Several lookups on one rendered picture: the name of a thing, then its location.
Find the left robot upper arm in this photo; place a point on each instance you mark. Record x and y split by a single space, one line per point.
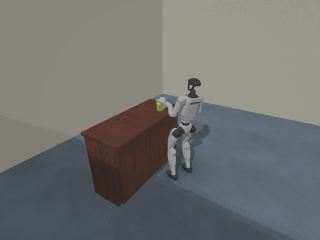
179 102

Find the table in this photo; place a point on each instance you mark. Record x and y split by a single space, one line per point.
126 150

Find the sponge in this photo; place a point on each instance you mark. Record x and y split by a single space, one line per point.
160 107

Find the right robot upper arm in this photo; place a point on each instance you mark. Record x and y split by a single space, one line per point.
199 110

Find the robot left shin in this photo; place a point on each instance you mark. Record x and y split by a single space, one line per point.
172 161

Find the left robot hand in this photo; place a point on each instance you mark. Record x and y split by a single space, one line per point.
161 100

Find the robot right thigh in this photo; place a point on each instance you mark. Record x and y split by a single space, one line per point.
186 137

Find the robot left forearm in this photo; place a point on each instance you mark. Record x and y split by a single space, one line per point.
169 106

